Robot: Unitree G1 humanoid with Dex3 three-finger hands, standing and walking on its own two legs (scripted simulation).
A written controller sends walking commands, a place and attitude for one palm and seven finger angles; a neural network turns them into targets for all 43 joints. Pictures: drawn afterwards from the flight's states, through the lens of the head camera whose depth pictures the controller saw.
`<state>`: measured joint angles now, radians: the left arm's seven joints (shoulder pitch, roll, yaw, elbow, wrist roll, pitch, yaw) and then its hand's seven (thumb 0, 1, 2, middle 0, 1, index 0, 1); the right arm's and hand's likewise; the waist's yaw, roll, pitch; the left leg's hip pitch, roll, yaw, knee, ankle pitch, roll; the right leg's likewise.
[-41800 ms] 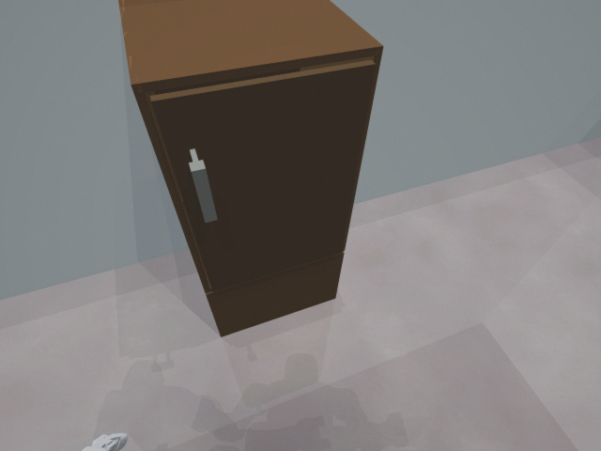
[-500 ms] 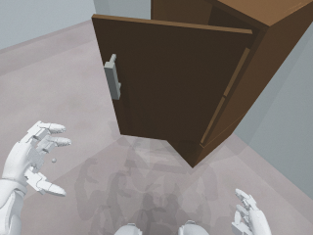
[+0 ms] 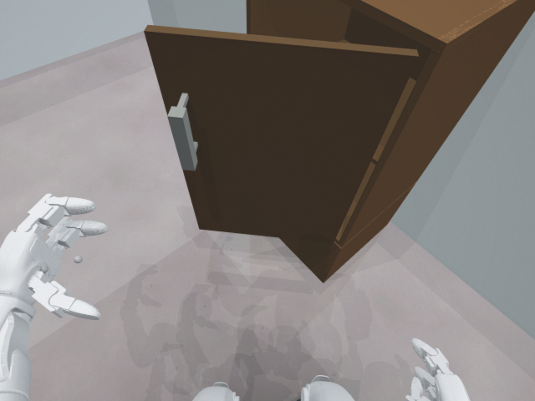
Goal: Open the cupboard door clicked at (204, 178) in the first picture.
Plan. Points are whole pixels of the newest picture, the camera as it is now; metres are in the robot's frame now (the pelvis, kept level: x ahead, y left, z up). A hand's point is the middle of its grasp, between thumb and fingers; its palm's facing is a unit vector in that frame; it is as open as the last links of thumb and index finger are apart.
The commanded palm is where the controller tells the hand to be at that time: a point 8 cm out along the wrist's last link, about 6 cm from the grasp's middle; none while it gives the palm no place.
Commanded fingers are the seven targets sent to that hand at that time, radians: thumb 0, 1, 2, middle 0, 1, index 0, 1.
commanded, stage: raise the hand with hooked fingers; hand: left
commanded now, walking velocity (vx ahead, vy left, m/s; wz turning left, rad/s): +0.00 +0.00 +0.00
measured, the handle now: (187, 132) +0.55 +0.17 +0.04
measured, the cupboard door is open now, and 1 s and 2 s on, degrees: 44 44 43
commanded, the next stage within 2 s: move the hooked fingers beside the handle in 0.14 s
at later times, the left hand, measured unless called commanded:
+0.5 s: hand (90, 241) +0.32 +0.26 +0.05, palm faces -0.05 -1.00 -0.02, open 14.0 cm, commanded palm +0.30 +0.31 +0.06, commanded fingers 0.00 -0.50 0.30 -0.30 -1.20 -0.30 -1.20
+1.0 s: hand (120, 197) +0.39 +0.24 +0.06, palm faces -0.06 -1.00 -0.01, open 14.0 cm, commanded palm +0.37 +0.30 +0.05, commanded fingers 0.00 -0.50 0.30 -0.30 -1.20 -0.30 -1.20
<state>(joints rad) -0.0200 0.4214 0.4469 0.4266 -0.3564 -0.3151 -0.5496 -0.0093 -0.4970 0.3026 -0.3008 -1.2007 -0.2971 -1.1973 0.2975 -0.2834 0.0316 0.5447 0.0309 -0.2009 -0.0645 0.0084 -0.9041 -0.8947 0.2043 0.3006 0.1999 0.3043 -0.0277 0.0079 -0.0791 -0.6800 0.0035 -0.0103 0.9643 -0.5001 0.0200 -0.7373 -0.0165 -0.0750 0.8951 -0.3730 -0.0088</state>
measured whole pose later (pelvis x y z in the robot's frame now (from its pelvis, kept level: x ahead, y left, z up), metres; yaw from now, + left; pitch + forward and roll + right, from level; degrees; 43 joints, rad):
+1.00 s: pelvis +0.00 -0.01 -0.01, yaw -1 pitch +16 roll -1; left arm -0.44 0.48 0.44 0.81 -0.27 -0.35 -0.53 -0.01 -0.50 0.30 -0.30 -1.20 -0.30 -1.20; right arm 0.33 -0.29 0.04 0.60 0.03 -0.10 -0.07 0.01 -0.90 -0.89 0.20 0.30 0.20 0.30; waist -0.07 0.01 -0.09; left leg -0.76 0.01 0.00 0.98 -0.50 0.01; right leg -0.83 -0.01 -0.07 0.92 -0.37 -0.02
